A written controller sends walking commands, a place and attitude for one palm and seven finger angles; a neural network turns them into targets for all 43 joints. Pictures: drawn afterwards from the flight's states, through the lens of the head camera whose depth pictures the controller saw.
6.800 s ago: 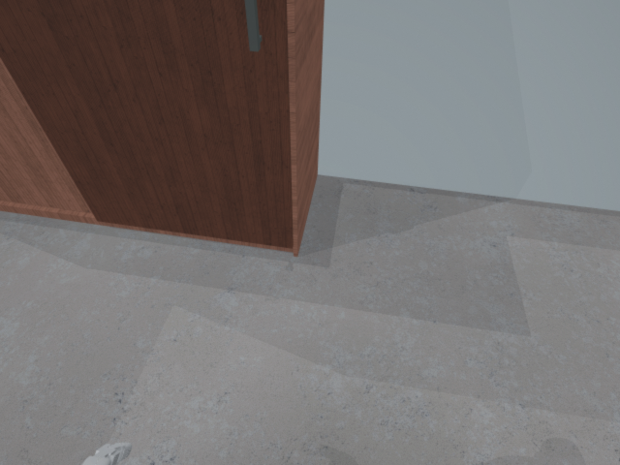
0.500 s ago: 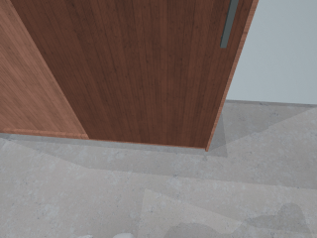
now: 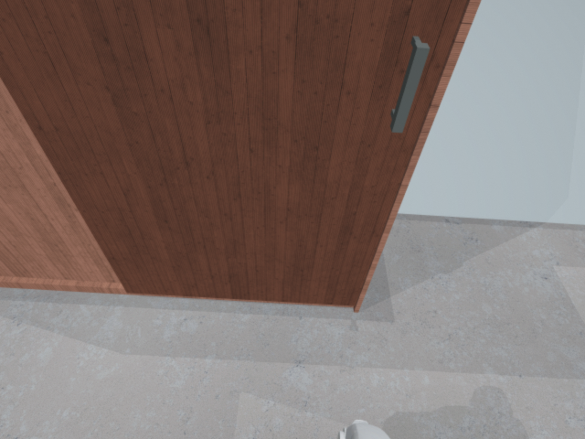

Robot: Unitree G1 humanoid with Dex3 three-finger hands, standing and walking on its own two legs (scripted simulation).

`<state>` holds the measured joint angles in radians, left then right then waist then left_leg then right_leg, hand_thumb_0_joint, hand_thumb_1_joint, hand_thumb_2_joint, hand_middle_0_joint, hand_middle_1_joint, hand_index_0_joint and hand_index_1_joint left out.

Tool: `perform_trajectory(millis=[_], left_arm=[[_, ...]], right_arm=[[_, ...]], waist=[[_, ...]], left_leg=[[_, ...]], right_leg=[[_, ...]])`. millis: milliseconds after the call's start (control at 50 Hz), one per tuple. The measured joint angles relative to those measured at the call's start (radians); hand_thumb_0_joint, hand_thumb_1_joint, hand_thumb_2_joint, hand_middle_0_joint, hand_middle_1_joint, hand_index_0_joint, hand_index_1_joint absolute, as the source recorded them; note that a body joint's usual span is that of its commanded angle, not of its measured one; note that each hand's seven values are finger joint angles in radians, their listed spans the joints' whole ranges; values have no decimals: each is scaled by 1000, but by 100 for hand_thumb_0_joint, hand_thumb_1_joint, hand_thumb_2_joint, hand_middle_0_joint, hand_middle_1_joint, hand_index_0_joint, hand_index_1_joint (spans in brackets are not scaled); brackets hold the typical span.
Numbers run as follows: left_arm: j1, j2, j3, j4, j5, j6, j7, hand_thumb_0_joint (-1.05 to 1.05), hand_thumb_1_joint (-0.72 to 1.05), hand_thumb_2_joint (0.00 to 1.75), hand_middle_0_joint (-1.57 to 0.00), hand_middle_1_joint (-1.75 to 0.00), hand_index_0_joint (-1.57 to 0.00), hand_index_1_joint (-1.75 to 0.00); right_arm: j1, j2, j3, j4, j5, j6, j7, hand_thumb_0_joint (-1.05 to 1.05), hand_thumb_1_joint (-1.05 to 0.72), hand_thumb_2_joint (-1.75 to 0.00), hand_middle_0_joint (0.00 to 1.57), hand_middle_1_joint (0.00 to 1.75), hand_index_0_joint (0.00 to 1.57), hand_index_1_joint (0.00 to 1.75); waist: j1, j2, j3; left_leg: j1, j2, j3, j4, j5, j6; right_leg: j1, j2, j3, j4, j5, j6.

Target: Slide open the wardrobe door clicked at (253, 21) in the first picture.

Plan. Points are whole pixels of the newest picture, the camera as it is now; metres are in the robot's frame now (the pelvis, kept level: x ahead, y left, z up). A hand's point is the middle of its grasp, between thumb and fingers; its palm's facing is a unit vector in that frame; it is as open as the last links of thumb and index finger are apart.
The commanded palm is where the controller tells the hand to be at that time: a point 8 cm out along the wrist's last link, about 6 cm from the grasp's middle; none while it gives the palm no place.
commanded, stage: take the last steps up to it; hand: right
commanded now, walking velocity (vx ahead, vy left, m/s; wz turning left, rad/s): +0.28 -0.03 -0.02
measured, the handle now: (406, 86) +0.68 -0.18 +0.16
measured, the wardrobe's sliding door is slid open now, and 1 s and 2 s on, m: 0.00 0.00 0.00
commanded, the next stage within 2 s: come to a stop and stand still in 0.42 s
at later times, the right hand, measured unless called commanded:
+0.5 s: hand (451, 408) +0.22 -0.27 -0.17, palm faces +0.04 +0.98 -0.19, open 7.3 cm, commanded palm none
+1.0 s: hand (440, 401) +0.24 -0.26 -0.20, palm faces +0.04 +0.98 -0.19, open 7.3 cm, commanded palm none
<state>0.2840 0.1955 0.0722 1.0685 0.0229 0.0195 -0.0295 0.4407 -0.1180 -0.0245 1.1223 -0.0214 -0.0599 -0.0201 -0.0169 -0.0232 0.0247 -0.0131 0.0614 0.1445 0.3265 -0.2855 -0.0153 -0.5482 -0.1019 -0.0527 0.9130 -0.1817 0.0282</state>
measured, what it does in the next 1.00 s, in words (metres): walks ahead: right foot, then left foot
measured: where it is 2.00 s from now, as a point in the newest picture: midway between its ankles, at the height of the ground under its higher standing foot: outside the picture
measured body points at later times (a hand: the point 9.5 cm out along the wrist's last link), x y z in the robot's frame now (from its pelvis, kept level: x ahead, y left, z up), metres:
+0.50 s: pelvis +0.15 -0.08 +0.00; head +0.15 -0.09 +0.45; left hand +0.17 +0.15 -0.15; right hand +0.22 -0.32 -0.15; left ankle +0.19 +0.06 -0.69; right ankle +0.15 -0.15 -0.75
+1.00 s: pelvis +0.16 -0.08 -0.02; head +0.19 -0.10 +0.43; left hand +0.18 +0.15 -0.17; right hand +0.24 -0.31 -0.18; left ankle +0.24 +0.07 -0.74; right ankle +0.16 -0.18 -0.75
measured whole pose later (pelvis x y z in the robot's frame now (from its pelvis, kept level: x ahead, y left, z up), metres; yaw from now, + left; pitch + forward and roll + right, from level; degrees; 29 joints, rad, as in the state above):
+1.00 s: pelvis +0.16 -0.08 -0.02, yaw +2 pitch -1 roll +0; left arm 0.25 0.14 0.06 1.04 0.01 0.01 0.02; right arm 0.15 -0.17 -0.06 1.02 -0.01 0.05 -0.04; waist 0.00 0.05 0.08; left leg -0.40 0.10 0.06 0.62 -0.25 -0.03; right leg -0.24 0.00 -0.09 0.61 -0.34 -0.02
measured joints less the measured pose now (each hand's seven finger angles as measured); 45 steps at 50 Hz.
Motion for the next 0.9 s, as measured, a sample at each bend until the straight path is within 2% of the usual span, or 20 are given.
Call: perform_trajectory(millis=[80,140,160,180,220,240,260,300,380,460,600,620,660,680,740,780,820,860,900], left_arm=[[-63,-12,-8,-15,-5,-6,-8,1,91,90,-20,-29,-19,-30],[-107,-24,-17,-38,-6,-27,-9,1,91,90,-20,-30,-19,-30],[-118,-25,-20,-49,-3,-43,-6,1,91,90,-20,-30,-19,-30],[-134,-32,-20,-55,0,-60,2,1,91,90,-20,-30,-20,-30],[-153,-45,-27,-62,-3,-76,16,1,91,90,-20,-30,-20,-30],[-155,-52,-30,-63,-5,-76,22,1,91,90,-20,-30,-20,-30],[-153,-59,-32,-62,-5,-77,27,1,91,90,-20,-30,-20,-30],[-140,-69,-20,-68,-15,-90,46,-1,92,90,-21,-30,-20,-30],[-101,-51,-17,-60,-12,-98,57,-3,95,90,-21,-30,-20,-30],[-44,-46,-24,-30,-8,-87,55,-2,94,90,-21,-30,-20,-30],[41,-67,-34,25,2,-63,51,0,92,90,-20,-30,-20,-30],[50,-72,-37,33,2,-59,53,0,92,90,-20,-30,-20,-30],[72,-84,-41,51,-3,-51,54,0,91,90,-20,-30,-20,-30],[75,-86,-41,61,-7,-45,54,0,91,90,-20,-30,-20,-30],[71,-81,-34,66,-18,-17,53,1,91,90,-20,-30,-20,-30],[61,-80,-29,60,-20,0,54,1,91,90,-20,-30,-20,-30],[43,-78,-22,49,-21,13,56,1,91,90,-20,-30,-20,-30],[21,-71,-16,32,-21,21,57,1,91,90,-20,-30,-20,-30],[-3,-60,-10,11,-20,24,56,1,91,90,-20,-30,-20,-30]], right_arm=[[43,10,2,35,-3,2,-2,0,-92,-89,20,30,21,30],[68,10,-4,55,-4,13,-2,0,-91,-89,20,30,21,30],[77,11,-6,60,-2,18,-1,0,-91,-89,20,30,21,30],[68,8,-8,66,3,28,0,0,-91,-89,20,30,21,30],[37,-1,-9,67,7,49,-1,0,-91,-89,20,30,21,30],[20,-6,-11,64,8,55,-1,0,-91,-89,20,30,21,30],[-1,-12,-15,59,6,58,2,0,-91,-89,20,30,20,30],[-50,-27,-24,36,1,58,6,0,-91,-89,20,30,20,30],[-142,-50,-38,-30,-5,55,7,0,-91,-89,20,30,20,30],[-220,-63,-44,-85,-5,59,9,0,-91,-89,20,30,20,30],[-301,-56,-29,-116,0,67,6,0,-91,-89,20,30,20,30],[-307,-53,-24,-116,1,65,3,0,-91,-89,20,30,20,30],[-308,-51,-14,-116,3,54,-2,0,-91,-89,20,30,20,30],[-307,-45,-10,-109,4,47,-7,0,-91,-89,20,30,20,30],[-308,-16,6,-94,10,49,-11,0,-91,-89,20,30,20,30],[-313,-1,7,-94,11,54,-15,0,-91,-89,20,30,20,30],[-325,4,-7,-104,11,56,-24,-1,-92,-89,20,30,21,30],[-335,1,-16,-114,4,64,-28,-2,-93,-89,20,30,21,30],[-334,-8,-22,-119,-2,73,-28,-2,-93,-89,20,30,21,30]], waist=[[-29,12,23],[-45,31,35],[-44,34,38],[-39,46,50],[-42,57,63],[-42,58,60],[-37,59,56],[-24,64,46],[-8,65,11],[4,64,-12],[43,41,4],[49,38,10],[52,45,15],[51,39,17],[71,1,30],[69,-5,40],[55,-3,56],[41,2,69],[29,12,74]], left_leg=[[34,16,8,8,-42,-33],[36,41,4,80,-111,-66],[15,52,-1,153,-152,-65],[-30,67,-17,281,-192,-49],[-155,55,-80,577,-243,-15],[-218,46,-91,696,-230,-3],[-274,43,-90,777,-198,3],[-364,45,-81,838,-134,7],[-475,48,-75,789,-29,-5],[-508,53,-85,683,31,-19],[-411,44,-84,397,29,-19],[-381,38,-81,342,46,-18],[-308,34,-79,212,162,-13],[-294,27,-78,197,138,-6],[-299,8,-54,227,74,13],[-309,8,-42,232,69,20],[-319,12,-34,230,78,22],[-329,19,-31,227,90,19],[-343,26,-34,227,102,10]], right_leg=[[28,0,-35,-154,-3,-10],[106,22,-61,-280,-18,-28],[139,27,-68,-322,12,-46],[134,37,-77,-290,9,-66],[149,42,-100,-245,-51,-85],[169,43,-111,-255,-68,-89],[194,47,-120,-280,-70,-90],[244,63,-133,-349,-51,-92],[323,96,-145,-474,-17,-105],[383,118,-146,-543,-11,-108],[441,108,-142,-535,-65,-86],[442,103,-142,-516,-82,-79],[436,99,-145,-459,-126,-62],[429,90,-148,-428,-150,-53],[404,67,-112,-374,-181,-27],[361,66,-77,-295,-254,-11],[310,73,-42,-196,-310,-3],[270,81,-16,-138,-332,2],[254,86,-5,-145,-316,4]])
